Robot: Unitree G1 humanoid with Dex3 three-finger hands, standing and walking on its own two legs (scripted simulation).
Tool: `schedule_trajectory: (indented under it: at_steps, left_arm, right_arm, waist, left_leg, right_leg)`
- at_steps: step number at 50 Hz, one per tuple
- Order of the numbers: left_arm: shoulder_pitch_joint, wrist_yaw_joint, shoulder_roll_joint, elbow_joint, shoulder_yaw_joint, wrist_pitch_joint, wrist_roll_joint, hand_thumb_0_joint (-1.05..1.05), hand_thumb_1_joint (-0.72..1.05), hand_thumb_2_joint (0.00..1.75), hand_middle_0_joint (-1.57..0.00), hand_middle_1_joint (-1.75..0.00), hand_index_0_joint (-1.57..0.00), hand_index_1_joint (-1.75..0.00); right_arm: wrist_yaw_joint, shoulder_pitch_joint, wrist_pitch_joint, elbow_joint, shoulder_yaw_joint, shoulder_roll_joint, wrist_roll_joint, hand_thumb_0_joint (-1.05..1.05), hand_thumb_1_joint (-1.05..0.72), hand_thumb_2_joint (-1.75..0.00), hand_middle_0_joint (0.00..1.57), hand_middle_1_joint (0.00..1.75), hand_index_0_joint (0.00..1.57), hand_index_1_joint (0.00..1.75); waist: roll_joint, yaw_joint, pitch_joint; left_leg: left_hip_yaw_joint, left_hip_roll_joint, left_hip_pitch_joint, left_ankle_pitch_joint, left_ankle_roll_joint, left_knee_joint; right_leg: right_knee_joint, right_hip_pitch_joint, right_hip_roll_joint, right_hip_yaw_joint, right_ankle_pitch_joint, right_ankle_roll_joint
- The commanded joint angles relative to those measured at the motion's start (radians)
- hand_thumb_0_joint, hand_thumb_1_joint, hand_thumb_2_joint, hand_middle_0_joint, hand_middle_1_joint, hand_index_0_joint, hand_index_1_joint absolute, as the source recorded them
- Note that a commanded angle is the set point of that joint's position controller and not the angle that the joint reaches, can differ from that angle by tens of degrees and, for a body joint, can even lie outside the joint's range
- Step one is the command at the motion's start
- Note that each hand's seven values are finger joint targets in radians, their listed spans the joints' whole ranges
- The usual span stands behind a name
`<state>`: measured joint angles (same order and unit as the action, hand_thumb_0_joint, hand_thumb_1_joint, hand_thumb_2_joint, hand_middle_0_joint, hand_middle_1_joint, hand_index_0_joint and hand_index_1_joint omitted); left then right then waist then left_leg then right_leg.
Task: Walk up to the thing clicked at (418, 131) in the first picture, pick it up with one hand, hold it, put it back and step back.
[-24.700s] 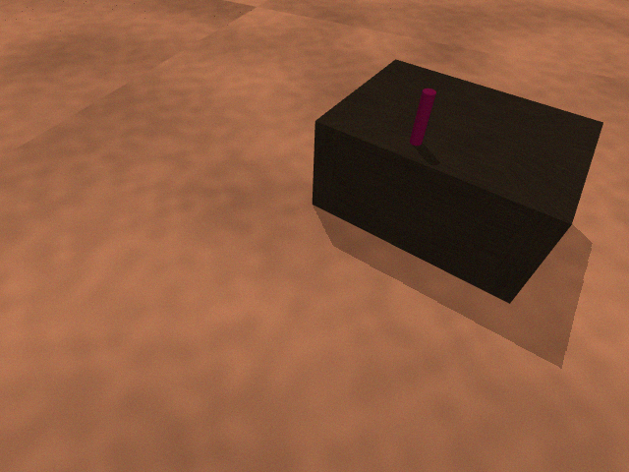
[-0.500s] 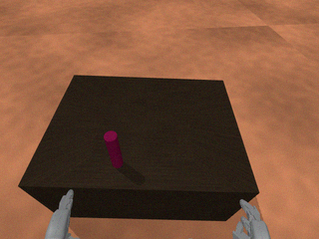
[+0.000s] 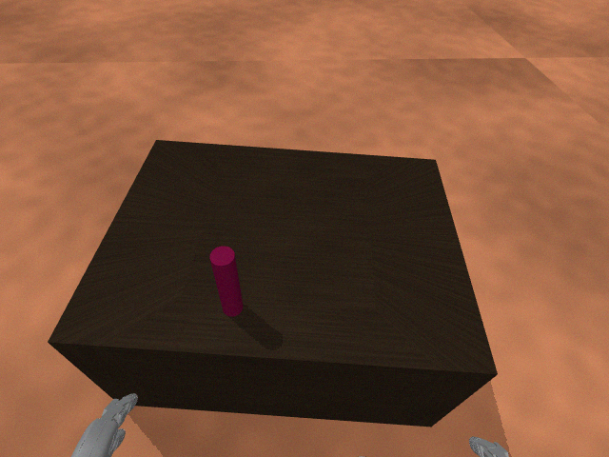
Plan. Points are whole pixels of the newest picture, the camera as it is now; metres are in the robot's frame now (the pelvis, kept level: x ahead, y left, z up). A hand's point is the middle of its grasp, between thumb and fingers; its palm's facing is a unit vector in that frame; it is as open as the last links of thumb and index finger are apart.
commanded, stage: stand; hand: left
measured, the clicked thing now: (228, 284) +0.47 +0.17 -0.19
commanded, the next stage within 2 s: none
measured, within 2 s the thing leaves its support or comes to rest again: neither
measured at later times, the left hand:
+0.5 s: hand out of the picture +0.06 +0.24 -0.11, palm faces +0.03 -0.94 -0.35, open 7.5 cm
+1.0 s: hand out of the picture +0.05 +0.23 -0.11, palm faces +0.04 -0.94 -0.35, open 7.4 cm
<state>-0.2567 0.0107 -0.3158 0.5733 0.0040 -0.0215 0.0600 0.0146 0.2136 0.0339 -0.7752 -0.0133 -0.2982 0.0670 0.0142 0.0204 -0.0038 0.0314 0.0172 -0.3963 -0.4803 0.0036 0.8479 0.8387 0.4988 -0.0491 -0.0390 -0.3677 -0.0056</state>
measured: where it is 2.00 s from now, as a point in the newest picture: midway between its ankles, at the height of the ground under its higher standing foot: outside the picture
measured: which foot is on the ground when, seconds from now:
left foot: down 0.00-1.00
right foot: down 0.00-1.00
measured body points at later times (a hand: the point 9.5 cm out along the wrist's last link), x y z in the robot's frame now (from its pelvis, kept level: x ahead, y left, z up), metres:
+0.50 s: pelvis +0.01 -0.01 +0.04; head +0.00 -0.02 +0.49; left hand +0.06 +0.29 -0.09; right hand +0.08 -0.29 -0.10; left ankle -0.02 +0.12 -0.70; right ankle +0.04 -0.13 -0.70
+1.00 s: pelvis +0.00 -0.02 +0.05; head +0.01 -0.03 +0.49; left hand +0.05 +0.28 -0.09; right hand +0.07 -0.31 -0.10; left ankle -0.02 +0.12 -0.70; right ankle +0.04 -0.13 -0.70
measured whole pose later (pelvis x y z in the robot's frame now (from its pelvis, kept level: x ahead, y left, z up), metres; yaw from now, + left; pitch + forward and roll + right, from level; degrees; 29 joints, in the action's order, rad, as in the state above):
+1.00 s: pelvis +0.00 -0.02 +0.05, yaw +2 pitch -3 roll +0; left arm -0.11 0.00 -0.32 1.19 0.01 0.02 0.02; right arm 0.01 0.17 0.00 -1.13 -0.01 -0.34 0.03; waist -0.03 0.02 -0.05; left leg 0.07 -0.01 -0.07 -0.23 -0.03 0.35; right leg 0.36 0.16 -0.03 -0.09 -0.15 0.01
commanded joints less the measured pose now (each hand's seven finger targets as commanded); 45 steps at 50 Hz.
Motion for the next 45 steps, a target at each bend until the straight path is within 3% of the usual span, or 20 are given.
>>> schedule_trajectory:
  at_steps: [1, 5, 8, 11, 12, 18, 20, 25, 30, 38, 45]
  left_arm:
    - [0.048, 0.008, -0.152, 0.022, 0.067, 0.059, -0.010, 0.00, 0.35, 0.90, -0.20, -0.30, -0.20, -0.30]
    - [0.061, 0.012, -0.161, 0.130, 0.064, 0.064, -0.019, 0.00, 0.67, 0.90, -0.20, -0.30, -0.20, -0.30]
    - [0.056, 0.017, -0.177, 0.204, 0.064, 0.066, -0.024, 0.00, 0.90, 0.90, -0.20, -0.30, -0.20, -0.30]
    - [0.078, 0.019, -0.196, 0.269, 0.062, 0.064, -0.028, 0.00, 0.90, 0.90, -0.20, -0.30, -0.20, -0.30]
    - [0.083, 0.019, -0.198, 0.287, 0.060, 0.064, -0.029, 0.00, 0.90, 0.90, -0.20, -0.30, -0.20, -0.30]
    - [0.107, 0.022, -0.200, 0.388, 0.050, 0.055, -0.041, 0.00, 0.90, 0.90, -0.20, -0.30, -0.20, -0.30]
    - [0.114, 0.020, -0.203, 0.416, 0.047, 0.053, -0.040, 0.00, 0.90, 0.90, -0.20, -0.30, -0.20, -0.30]
    - [0.139, 0.017, -0.207, 0.473, 0.045, 0.058, -0.041, 0.00, 0.90, 0.90, -0.20, -0.30, -0.20, -0.30]
    - [0.163, 0.012, -0.213, 0.507, 0.046, 0.054, -0.040, 0.00, 0.90, 0.90, -0.20, -0.30, -0.20, -0.30]
    - [0.182, 0.012, -0.218, 0.546, 0.048, 0.060, -0.041, 0.00, 0.90, 0.90, -0.20, -0.30, -0.20, -0.30]
    - [0.192, 0.009, -0.220, 0.565, 0.048, 0.054, -0.041, 0.00, 0.90, 0.90, -0.20, -0.30, -0.20, -0.30]
  right_arm:
    - [-0.001, -0.059, 0.025, 0.055, -0.073, -0.184, -0.012, 0.00, -0.90, -0.90, 0.20, 0.30, 0.20, 0.30]
    - [0.001, -0.046, 0.016, -0.003, -0.071, -0.194, -0.015, 0.00, -0.90, -0.90, 0.20, 0.30, 0.20, 0.30]
    - [0.004, -0.035, 0.011, -0.048, -0.071, -0.201, -0.024, 0.00, -0.90, -0.90, 0.20, 0.30, 0.20, 0.30]
    - [0.007, -0.018, 0.001, -0.095, -0.063, -0.198, -0.032, 0.00, -0.90, -0.90, 0.20, 0.30, 0.20, 0.30]
    - [0.008, -0.008, 0.000, -0.111, -0.059, -0.199, -0.033, 0.00, -0.90, -0.90, 0.20, 0.30, 0.20, 0.30]
    - [0.012, -0.026, -0.005, -0.183, -0.043, -0.213, -0.036, 0.00, -0.90, -0.90, 0.20, 0.30, 0.20, 0.30]
    - [0.011, -0.041, -0.007, -0.203, -0.041, -0.217, -0.038, 0.00, -0.90, -0.90, 0.20, 0.30, 0.20, 0.30]
    - [0.008, -0.053, -0.007, -0.242, -0.036, -0.214, -0.042, 0.00, -0.90, -0.90, 0.20, 0.30, 0.20, 0.30]
    - [0.005, -0.060, -0.011, -0.269, -0.036, -0.215, -0.042, 0.00, -0.90, -0.90, 0.20, 0.30, 0.20, 0.30]
    - [0.006, -0.078, -0.009, -0.289, -0.035, -0.218, -0.046, 0.00, -0.90, -0.90, 0.20, 0.30, 0.20, 0.30]
    - [0.006, -0.075, -0.015, -0.300, -0.032, -0.222, -0.044, 0.00, -0.90, -0.90, 0.20, 0.30, 0.20, 0.30]
  waist:
    - [-0.064, 0.012, 0.083]
    - [-0.073, 0.004, 0.038]
    - [-0.039, 0.004, 0.048]
    - [-0.006, -0.015, 0.022]
    - [0.000, -0.019, 0.030]
    - [-0.014, -0.013, 0.017]
    - [-0.022, -0.009, -0.007]
    - [-0.011, -0.007, -0.029]
    - [-0.013, -0.006, -0.071]
    - [-0.001, -0.003, -0.004]
    - [-0.002, -0.001, -0.033]
  left_leg:
    - [0.132, -0.075, -0.021, 0.176, 0.068, -0.250]
    - [0.147, -0.086, 0.009, 0.230, 0.065, -0.308]
    - [0.131, -0.082, 0.060, 0.318, 0.057, -0.313]
    - [0.116, -0.073, 0.095, 0.287, 0.047, -0.340]
    - [0.114, -0.077, 0.126, 0.324, 0.044, -0.344]
    - [0.131, -0.098, 0.160, 0.385, 0.033, -0.444]
    - [0.134, -0.099, 0.159, 0.332, 0.031, -0.477]
    - [0.128, -0.100, 0.160, 0.325, 0.027, -0.519]
    - [0.123, -0.092, 0.148, 0.230, 0.021, -0.559]
    - [0.114, -0.104, 0.216, 0.337, 0.018, -0.557]
    - [0.105, -0.101, 0.197, 0.289, 0.017, -0.568]
  right_leg:
    - [-0.165, -0.185, -0.031, 0.080, 0.120, 0.070]
    - [-0.208, -0.213, -0.035, 0.078, 0.166, 0.066]
    - [-0.249, -0.266, -0.052, 0.086, 0.257, 0.068]
    - [-0.324, -0.278, -0.072, 0.108, 0.231, 0.070]
    - [-0.332, -0.286, -0.080, 0.108, 0.262, 0.072]
    - [-0.391, -0.367, -0.077, 0.084, 0.292, 0.047]
    - [-0.423, -0.365, -0.074, 0.080, 0.226, 0.042]
    - [-0.474, -0.412, -0.084, 0.086, 0.219, 0.030]
    - [-0.523, -0.384, -0.079, 0.089, 0.106, 0.023]
    - [-0.543, -0.434, -0.091, 0.090, 0.216, 0.023]
    - [-0.569, -0.414, -0.085, 0.095, 0.133, 0.020]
